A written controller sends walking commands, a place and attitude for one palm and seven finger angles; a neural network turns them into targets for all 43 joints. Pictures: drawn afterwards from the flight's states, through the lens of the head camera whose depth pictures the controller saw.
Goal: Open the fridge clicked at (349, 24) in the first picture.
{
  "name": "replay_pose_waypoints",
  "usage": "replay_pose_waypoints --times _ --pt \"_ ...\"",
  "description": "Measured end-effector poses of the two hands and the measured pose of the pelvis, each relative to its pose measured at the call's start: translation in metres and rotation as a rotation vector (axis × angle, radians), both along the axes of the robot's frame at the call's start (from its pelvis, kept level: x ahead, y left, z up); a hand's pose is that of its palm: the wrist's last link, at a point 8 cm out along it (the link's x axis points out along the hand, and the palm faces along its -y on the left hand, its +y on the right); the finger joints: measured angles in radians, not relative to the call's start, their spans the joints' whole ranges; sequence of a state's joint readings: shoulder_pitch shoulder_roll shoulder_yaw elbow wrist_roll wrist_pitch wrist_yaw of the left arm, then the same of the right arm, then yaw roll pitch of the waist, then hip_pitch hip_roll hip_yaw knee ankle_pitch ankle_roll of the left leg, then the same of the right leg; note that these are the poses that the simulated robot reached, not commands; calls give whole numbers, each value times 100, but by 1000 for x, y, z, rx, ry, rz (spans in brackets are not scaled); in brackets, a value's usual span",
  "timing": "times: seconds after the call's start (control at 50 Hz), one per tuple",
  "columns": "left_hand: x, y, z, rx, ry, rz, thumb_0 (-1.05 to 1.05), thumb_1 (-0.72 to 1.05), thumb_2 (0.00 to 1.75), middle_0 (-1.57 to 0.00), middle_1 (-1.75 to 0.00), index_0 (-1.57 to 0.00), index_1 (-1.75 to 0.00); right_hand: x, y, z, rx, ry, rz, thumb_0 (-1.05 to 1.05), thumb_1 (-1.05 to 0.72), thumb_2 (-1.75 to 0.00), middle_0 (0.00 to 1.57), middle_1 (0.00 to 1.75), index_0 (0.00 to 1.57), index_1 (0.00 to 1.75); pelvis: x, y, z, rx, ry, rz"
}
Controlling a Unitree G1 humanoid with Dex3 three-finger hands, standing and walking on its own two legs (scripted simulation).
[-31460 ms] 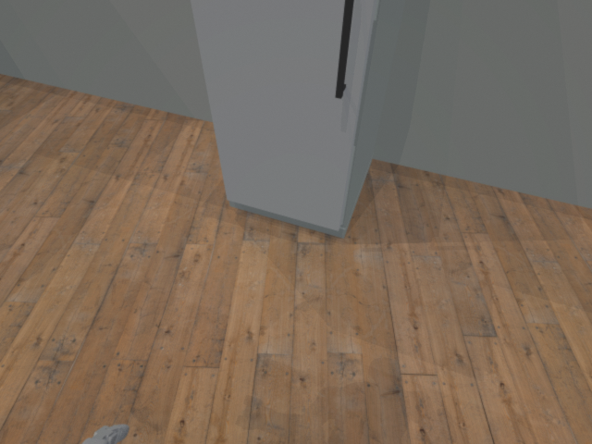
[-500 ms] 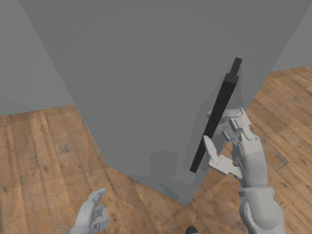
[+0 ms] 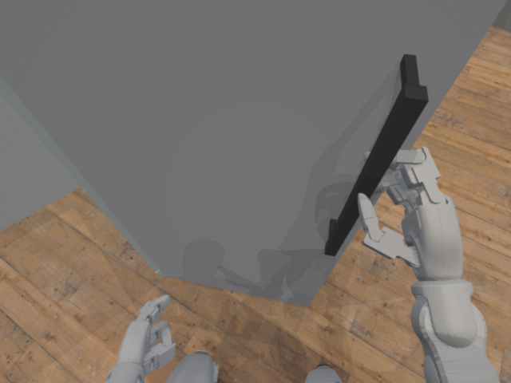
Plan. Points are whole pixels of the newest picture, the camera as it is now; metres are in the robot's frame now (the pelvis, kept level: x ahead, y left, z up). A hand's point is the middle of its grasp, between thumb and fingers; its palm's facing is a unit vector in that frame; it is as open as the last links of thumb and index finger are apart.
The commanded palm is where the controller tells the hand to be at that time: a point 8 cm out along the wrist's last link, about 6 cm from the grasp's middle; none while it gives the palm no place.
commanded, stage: walk backward, drawing the door open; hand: right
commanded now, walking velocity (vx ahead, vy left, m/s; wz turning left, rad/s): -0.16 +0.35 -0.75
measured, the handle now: (357, 186) +0.35 -0.11 +0.13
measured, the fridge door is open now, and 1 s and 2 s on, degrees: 52 78 65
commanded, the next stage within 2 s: stop walking and hold the door back in 0.56 s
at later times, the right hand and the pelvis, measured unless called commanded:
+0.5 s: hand (313, 347) +0.16 -0.04 +0.15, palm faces +0.40 +0.89 -0.24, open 7.2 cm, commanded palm +0.11 -0.08 +0.15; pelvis -0.04 +0.20 +0.02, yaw -24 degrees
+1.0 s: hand out of the picture +0.10 +0.02 +0.15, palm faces +0.76 +0.61 -0.24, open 7.1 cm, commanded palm +0.07 -0.03 +0.13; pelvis -0.05 +0.38 +0.02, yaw -41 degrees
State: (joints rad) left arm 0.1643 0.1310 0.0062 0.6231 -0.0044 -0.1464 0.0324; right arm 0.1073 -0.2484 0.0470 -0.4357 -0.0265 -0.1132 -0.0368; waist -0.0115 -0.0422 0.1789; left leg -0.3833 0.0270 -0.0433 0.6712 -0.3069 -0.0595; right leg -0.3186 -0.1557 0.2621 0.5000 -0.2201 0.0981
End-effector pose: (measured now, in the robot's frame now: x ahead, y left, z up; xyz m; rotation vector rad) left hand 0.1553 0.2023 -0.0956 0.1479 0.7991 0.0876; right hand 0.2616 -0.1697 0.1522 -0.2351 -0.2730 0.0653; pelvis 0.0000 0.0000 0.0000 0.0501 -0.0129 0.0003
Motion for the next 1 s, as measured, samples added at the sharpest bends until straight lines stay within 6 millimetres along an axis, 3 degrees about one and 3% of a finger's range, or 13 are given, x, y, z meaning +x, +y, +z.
replay_pose_waypoints --times 0.04,0.08,0.2,0.32,0.5,0.58,0.66,0.72,0.88,1.0 --pt "8 21 -11 -16 -18 -18 1 90 90 -21 -30 -21 -30 -13 9 -2 -18 -32 -89 -8 -62 -86 38 134 15 115 -5 27 -12 -22 1 -18" --pt "13 42 -13 1 -19 -28 1 90 90 -21 -30 -21 -30 -24 16 -1 -24 -20 -156 -8 -62 -88 38 133 14 115 -14 43 -12 -24 -15 -59" --pt "21 89 9 81 -39 -74 1 91 90 -20 -30 -20 -30 -59 32 2 -16 26 -237 -6 -63 -85 36 131 16 117 -28 83 1 -59 -13 -179" --pt "28 113 16 162 -94 -188 1 91 90 -20 -30 -20 -30 -93 48 -5 -9 -57 -266 -9 -62 -87 39 134 16 113 -40 121 -14 -40 17 -275" --pt "20 137 28 83 8 -402 1 91 90 -20 -30 -21 -30 -146 88 4 7 50 -466 -5 -61 -86 37 131 20 117 -43 203 19 21 -19 -410" --pt "37 159 19 28 -10 -445 1 90 90 -21 -30 -21 -30 -168 113 5 3 64 -598 -5 -62 -87 36 130 19 116 -31 243 13 17 -10 -459" --pt "66 186 1 -6 -43 -498 1 90 90 -21 -30 -21 -30 -189 142 2 -33 34 -758 -7 -63 -90 35 131 15 112 -20 289 -5 -22 9 -507" --pt "84 209 2 34 -41 -523 1 90 90 -21 -30 -21 -30 -203 160 4 -29 55 -835 -6 -64 -90 35 131 15 113 -20 309 0 -44 8 -559" --pt "106 244 20 128 -65 -643 1 91 90 -20 -30 -20 -30 -221 175 6 -4 68 -923 -9 -56 -90 41 136 23 117 -28 353 13 -97 21 -677" --pt "95 254 36 135 -99 -710 1 91 90 -20 -30 -20 -30 -221 172 7 34 82 -947 -10 -55 -86 44 139 27 121 -53 379 15 -106 34 -708"
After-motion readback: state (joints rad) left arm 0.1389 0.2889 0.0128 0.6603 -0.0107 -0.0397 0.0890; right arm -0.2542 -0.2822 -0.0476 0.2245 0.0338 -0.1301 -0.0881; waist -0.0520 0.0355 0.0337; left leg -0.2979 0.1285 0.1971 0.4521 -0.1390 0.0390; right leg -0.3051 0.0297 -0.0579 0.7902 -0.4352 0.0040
